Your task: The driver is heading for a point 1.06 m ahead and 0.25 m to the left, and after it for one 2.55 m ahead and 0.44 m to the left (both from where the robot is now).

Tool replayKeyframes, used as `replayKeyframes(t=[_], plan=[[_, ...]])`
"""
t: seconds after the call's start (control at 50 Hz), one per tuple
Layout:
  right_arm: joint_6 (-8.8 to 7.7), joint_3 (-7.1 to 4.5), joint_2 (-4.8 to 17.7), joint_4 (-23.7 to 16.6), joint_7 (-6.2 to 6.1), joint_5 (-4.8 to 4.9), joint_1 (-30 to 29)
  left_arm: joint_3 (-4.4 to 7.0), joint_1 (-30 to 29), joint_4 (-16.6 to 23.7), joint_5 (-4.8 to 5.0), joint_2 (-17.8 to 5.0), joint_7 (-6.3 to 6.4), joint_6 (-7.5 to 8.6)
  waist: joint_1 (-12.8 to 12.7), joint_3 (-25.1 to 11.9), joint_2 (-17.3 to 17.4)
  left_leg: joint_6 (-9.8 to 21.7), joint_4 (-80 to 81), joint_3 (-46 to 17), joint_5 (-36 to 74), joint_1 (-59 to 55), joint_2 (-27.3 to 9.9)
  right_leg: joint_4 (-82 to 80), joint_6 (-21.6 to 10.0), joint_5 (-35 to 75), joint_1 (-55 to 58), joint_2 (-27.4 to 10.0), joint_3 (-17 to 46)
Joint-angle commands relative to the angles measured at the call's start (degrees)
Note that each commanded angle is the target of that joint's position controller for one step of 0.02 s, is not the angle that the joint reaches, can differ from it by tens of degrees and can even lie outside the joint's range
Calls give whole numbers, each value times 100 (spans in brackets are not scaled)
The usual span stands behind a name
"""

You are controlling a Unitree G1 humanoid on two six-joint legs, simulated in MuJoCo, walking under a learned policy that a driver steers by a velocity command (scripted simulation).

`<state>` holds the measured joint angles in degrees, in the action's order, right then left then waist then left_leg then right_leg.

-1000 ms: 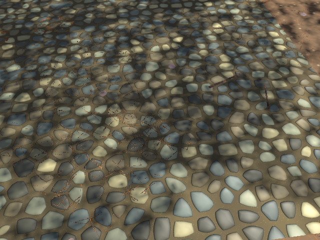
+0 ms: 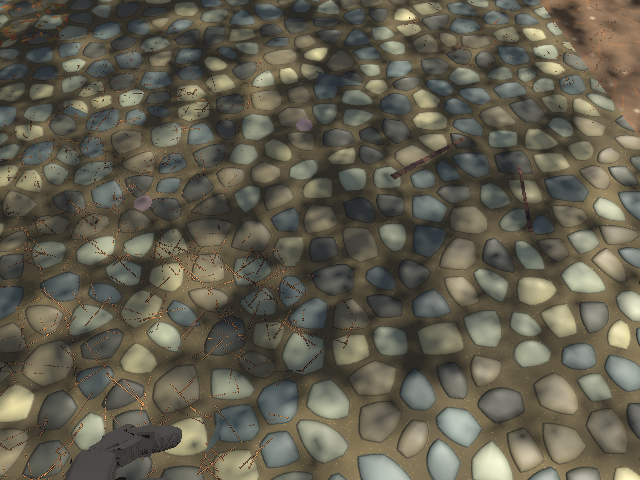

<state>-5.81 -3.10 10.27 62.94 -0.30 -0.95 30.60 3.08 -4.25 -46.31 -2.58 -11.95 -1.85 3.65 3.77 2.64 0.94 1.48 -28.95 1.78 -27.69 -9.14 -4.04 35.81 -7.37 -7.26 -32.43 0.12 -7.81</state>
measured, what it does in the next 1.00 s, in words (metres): walks ahead, turning left: left foot, then right foot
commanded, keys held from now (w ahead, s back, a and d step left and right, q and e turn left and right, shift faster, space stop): w+shift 0.50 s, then w+q+shift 0.50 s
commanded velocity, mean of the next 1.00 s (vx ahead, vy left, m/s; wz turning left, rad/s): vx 0.99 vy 0.00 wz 0.29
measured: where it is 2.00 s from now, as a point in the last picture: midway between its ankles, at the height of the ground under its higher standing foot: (136, 67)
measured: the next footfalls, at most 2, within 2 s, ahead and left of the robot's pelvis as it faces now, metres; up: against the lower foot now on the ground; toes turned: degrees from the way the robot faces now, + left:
left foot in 0.46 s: +0.64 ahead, +0.05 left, +0.00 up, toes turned +3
right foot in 0.90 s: +1.08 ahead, -0.13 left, +0.00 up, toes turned +13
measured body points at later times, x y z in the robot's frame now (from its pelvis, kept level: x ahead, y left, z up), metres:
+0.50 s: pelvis +0.46 -0.01 +0.00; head +0.50 -0.01 +0.45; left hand +0.39 +0.23 -0.14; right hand +0.66 -0.25 -0.10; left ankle +0.60 +0.05 -0.71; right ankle +0.17 -0.10 -0.62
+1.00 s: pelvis +0.94 -0.03 +0.02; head +0.98 -0.03 +0.47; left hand +1.05 +0.26 -0.07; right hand +1.05 -0.31 -0.11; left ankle +0.74 +0.03 -0.59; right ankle +1.04 -0.14 -0.71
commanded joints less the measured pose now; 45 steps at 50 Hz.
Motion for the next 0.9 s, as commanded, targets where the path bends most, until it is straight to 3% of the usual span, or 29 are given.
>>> replayKeyframes(t=[0.02, 0.04, 0.06, 0.08, 0.1, 0.12, 0.18, 0.24, 0.28, 0.32, 0.38, 0.4, 0.44, 0.46, 0.48, 0.5, 0.52, 0.54, 0.56, 0.58, 0.6, 0.64, 0.7, 0.76, 0.82, 0.84, 0.86, 0.88, 0.9], plan=[[-233, -91, 517, -700, 130, 193, -108, 503, 3282, -645, -56, -1640, 67, 61, -1311, -2582, -1180, 647, -5405, -961, 253, 4779, 703, -2309, -790, -4878, 5776, -2234, 5609], [-227, -171, 747, -942, 92, 196, -854, 437, 2474, -683, -37, -1373, 37, 92, -951, -1304, -833, 743, -5630, -880, 975, 5383, 254, -2367, -557, -4207, 4891, -1967, 4747], [-247, -143, 729, -1005, 98, 135, -1130, 341, 2170, -663, 17, -950, 24, 158, -827, -771, -207, 727, -5344, -702, 1515, 5246, -36, -2316, -518, -3090, 3938, -1841, 3791], [-209, -121, 582, -998, 133, 41, -1168, 274, 1956, -697, 34, -722, 33, 200, -575, -545, -65, 697, -5020, -670, 1675, 4930, -213, -2413, -407, -2485, 3211, -1592, 3190], [-116, -85, 405, -1011, 181, -93, -1009, 181, 1916, -795, 64, -477, 49, 222, -287, -381, -202, 617, -4805, -673, 1716, 4607, -324, -2534, -318, -2278, 2564, -1378, 2732], [-9, -53, 252, -1025, 245, -151, -987, 116, 1947, -865, 84, -317, 68, 250, -149, -244, -329, 528, -4637, -660, 1683, 4462, -415, -2688, -295, -2256, 2162, -1251, 2446], [188, 2, 257, -1413, 342, -179, -1763, 76, 2316, -970, 168, -414, 120, 355, -118, 406, -339, 284, -4087, -381, 2064, 5177, -589, -3157, -358, -1649, 1832, -1046, 1848], [172, 54, 411, -1841, 369, -138, -2825, 31, 2675, -958, 203, -414, 78, 418, -331, 788, -204, 175, -2463, 34, 2988, 5155, -481, -3477, -371, -343, 1711, -665, 1123], [137, 139, 298, -2012, 425, -63, -3281, 17, 2935, -981, 274, -508, 94, 483, -446, 821, -235, 257, -1312, 352, 3650, 4351, -268, -3788, -285, 716, 1655, -657, 854], [138, 149, 383, -2091, 418, -16, -3599, 16, 3225, -1080, 315, -656, 137, 514, -529, 856, -178, 403, -696, 528, 3947, 4143, -58, -3980, -236, 1997, 2424, -815, 682], [126, 105, 604, -2125, 309, -21, -3506, 38, 3395, -1141, 215, -989, 222, 445, -385, 352, -507, 629, -263, 770, 3282, 3882, 501, -2995, -60, 5425, 4011, -1008, 427], [128, 49, 751, -2051, 261, -21, -3118, 77, 3364, -1152, 130, -1163, 277, 376, -142, -15, -712, 708, -236, 743, 2830, 3501, 704, -2306, -27, 6310, 4364, -1111, 408], [144, -157, 1183, -1472, 99, -16, -1090, 162, 3111, -1135, -9, -1371, 380, 180, 823, -1058, -831, 897, -33, 599, 2169, 1531, 875, 307, -1, 6399, 4134, -1157, 305], [170, -293, 1541, -1244, -3, -139, -53, 132, 3020, -1030, -18, -1146, 364, 167, 1179, -1644, -638, 1050, -378, -164, 1051, -14, 138, 2197, -48, 4854, 2883, -915, 336], [138, -442, 2045, -1215, 4, -327, -86, -99, 3828, -786, 293, -25, 135, 221, 266, -2306, 1395, 1941, 180, -3518, -739, -1875, -1711, 4797, 191, -945, 124, 214, 603], [164, -408, 1619, -1220, 126, -164, -315, 10, 3248, -695, 379, -638, 160, 352, 454, -2418, 865, 1824, 1287, -4943, -1201, -1707, -1637, 5279, -3, -1548, -555, 329, 1353], [105, -349, 1389, -1167, 155, -135, -890, 35, 2413, -393, 362, -737, 193, 399, 248, -1233, 537, 1654, 1410, -3920, -329, -845, -1374, 5039, -56, -938, -1045, -68, 1297], [60, -277, 1061, -1084, 185, -111, -1045, -6, 2109, -298, 257, -673, 186, 425, 103, -815, -151, 1575, 1475, -3298, 497, -46, -1183, 4621, -55, -697, -901, -293, 1252], [37, -214, 856, -993, 159, -108, -1105, -35, 1949, -234, 147, -537, 150, 394, -112, -484, -292, 1446, 1561, -2818, 916, 669, -884, 4277, -6, -645, -664, -469, 1259], [30, -131, 647, -877, 112, -78, -1096, -67, 1981, -115, 27, -422, 96, 312, -402, -337, -179, 1374, 1672, -2531, 1052, 1280, -639, 3981, 121, -663, -374, -562, 1250], [3, -98, 604, -825, 83, -40, -1063, -100, 1964, -72, -52, -301, 45, 232, -537, -206, -127, 1396, 1793, -2352, 1081, 1611, -488, 3728, 259, -769, -297, -636, 1230], [-69, -127, 802, -799, 39, 75, -922, -149, 1615, 159, -138, -274, -31, 142, -613, 140, -81, 1540, 2118, -2208, 1016, 2078, -415, 3112, 564, -852, -547, -808, 1099], [-131, -178, 1012, -937, 63, 73, -855, -223, 418, 696, -60, -438, -91, 132, -425, 656, -71, 1510, 2596, -1772, 1681, 2893, -121, 1266, 898, 229, -251, -765, 778], [-169, -300, 1339, -1012, 137, 131, -633, -272, -76, 867, 97, -474, -129, 155, -166, 487, 78, 1249, 2666, -1567, 3011, 2907, -9, 31, 891, 1441, 922, -376, 542], [-115, -341, 1458, -1048, 125, 145, -436, -187, -144, 996, 120, -792, -7, 160, -97, 196, 222, 1010, 1990, -1677, 4278, 1622, -164, -593, 748, 1282, 1041, -214, 675], [-94, -361, 1546, -1068, 97, 129, -423, -117, 161, 945, 109, -964, 49, 181, -238, -104, 269, 890, 1387, -1667, 5166, 1282, -161, -703, 683, 903, 1426, -74, 688], [-65, -402, 1724, -1097, 83, 82, -469, -16, 878, 768, 119, -1181, 123, 212, -574, -632, 293, 788, 389, -1628, 5826, 1186, -103, -647, 601, 366, 2203, 61, 663], [-47, -442, 1857, -1176, 85, 50, -718, 94, 1998, 504, 103, -1379, 228, 229, -1201, -1198, 242, 693, -1024, -1548, 5510, 1738, 135, -571, 559, 71, 3461, -116, 689], [-70, -324, 1372, -1379, 102, 26, -863, 231, 3193, 371, -51, -1814, 363, 224, -1664, -2041, -138, 654, -2942, -1340, 4046, 2734, 436, -403, 494, -1631, 4845, -1222, 1726]])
